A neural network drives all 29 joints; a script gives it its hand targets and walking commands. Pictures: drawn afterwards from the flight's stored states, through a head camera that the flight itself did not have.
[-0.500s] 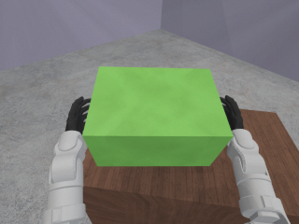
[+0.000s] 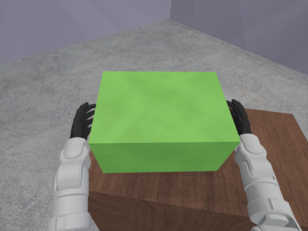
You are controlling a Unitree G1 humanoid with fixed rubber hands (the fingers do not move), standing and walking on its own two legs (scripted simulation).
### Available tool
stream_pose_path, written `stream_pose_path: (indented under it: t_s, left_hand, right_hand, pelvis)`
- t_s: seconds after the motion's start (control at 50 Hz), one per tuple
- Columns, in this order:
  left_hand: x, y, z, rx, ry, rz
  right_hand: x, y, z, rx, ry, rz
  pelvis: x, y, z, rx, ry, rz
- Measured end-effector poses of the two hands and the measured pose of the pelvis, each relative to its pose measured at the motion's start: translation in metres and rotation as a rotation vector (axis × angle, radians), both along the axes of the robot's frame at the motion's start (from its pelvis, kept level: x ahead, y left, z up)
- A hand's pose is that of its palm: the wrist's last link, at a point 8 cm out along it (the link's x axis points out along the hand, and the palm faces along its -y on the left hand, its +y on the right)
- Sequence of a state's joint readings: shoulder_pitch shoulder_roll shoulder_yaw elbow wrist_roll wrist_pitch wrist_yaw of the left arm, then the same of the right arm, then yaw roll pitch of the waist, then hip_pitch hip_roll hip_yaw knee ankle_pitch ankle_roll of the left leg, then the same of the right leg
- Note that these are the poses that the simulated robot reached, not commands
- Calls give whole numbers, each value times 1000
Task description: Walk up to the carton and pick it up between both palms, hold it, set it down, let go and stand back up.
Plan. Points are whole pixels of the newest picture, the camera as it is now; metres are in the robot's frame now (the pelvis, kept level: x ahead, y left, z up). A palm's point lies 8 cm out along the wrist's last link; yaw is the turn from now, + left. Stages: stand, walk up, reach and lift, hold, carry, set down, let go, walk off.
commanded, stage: set down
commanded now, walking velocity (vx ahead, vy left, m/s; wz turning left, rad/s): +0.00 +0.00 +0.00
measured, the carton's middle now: (160, 121) +0.39 +0.00 +0.10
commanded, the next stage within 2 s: none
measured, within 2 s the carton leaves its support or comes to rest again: neither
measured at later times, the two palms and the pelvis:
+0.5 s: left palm (92, 140) +0.34 +0.19 +0.07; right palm (240, 130) +0.38 -0.22 +0.09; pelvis -0.01 -0.01 +0.00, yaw -1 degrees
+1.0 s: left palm (101, 142) +0.37 +0.17 +0.03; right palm (236, 130) +0.41 -0.23 +0.05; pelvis +0.00 -0.01 +0.00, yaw -3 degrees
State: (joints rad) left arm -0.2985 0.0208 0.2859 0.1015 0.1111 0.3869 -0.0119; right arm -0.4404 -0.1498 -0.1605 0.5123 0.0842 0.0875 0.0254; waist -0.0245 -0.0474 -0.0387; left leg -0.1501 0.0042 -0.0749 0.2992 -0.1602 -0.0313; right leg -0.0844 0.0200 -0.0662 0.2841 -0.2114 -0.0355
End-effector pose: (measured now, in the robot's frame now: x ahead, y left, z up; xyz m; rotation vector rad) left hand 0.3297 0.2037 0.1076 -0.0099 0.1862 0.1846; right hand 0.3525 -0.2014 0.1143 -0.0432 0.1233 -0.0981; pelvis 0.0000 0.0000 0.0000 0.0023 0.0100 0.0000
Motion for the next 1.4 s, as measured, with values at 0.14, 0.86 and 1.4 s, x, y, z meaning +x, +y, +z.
stream_pose_path:
  t_s: [0.14, 0.86, 1.4]
  left_hand:
    - [2, -14, -8, -13, 12, 2]
    - [29, -25, -71, 20, 102, 28]
    - [42, -28, -124, -11, 159, 83]
  right_hand:
    - [1, -14, -9, 9, 1, -1]
    - [47, -23, -53, -4, 74, 38]
    - [86, -23, -97, -28, 127, 97]
  pelvis:
    - [-3, 0, 0, -1, 36, -13]
    - [1, -9, -3, 3, 195, -37]
    - [6, -10, -14, 10, 422, -62]
